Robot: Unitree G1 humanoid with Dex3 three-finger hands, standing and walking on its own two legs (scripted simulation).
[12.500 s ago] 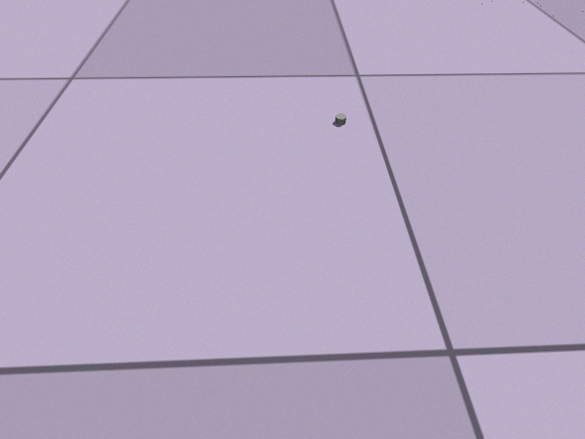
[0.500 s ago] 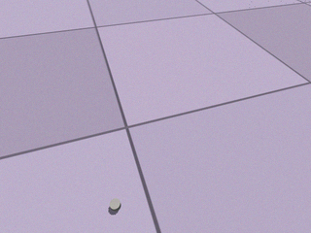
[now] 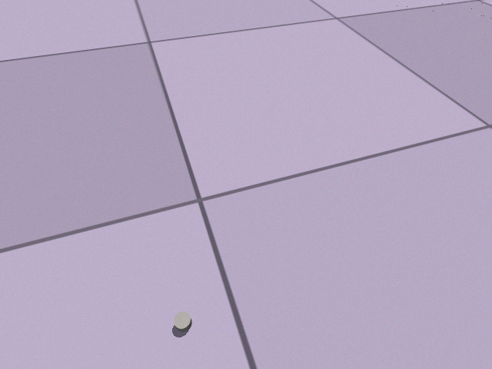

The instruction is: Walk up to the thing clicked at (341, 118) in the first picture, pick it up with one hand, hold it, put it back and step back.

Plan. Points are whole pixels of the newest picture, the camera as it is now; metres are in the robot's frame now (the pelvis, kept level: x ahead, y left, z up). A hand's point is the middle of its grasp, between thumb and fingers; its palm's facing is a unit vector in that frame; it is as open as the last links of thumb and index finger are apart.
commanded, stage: walk up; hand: left
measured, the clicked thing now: (183, 321) +0.44 +0.24 -0.75
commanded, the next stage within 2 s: stand in 0.08 s
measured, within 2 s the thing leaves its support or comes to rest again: neither
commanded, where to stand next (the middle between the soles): +0.07 +0.00 m, yaw +1 degrees
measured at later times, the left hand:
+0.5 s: hand out of the picture +0.06 +0.26 -0.14, palm faces -0.03 -0.94 -0.35, open 7.4 cm
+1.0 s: hand out of the picture +0.01 +0.26 -0.15, palm faces -0.04 -0.94 -0.34, open 7.4 cm
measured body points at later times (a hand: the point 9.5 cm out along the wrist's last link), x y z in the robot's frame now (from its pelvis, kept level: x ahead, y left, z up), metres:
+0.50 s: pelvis -0.03 +0.01 +0.01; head -0.03 +0.01 +0.46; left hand +0.06 +0.31 -0.12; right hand +0.05 -0.29 -0.12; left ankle -0.03 +0.13 -0.74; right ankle -0.03 -0.12 -0.74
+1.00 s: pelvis -0.04 +0.01 +0.01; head -0.03 +0.01 +0.46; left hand +0.01 +0.31 -0.13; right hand +0.02 -0.29 -0.13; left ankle -0.03 +0.13 -0.74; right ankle -0.03 -0.12 -0.74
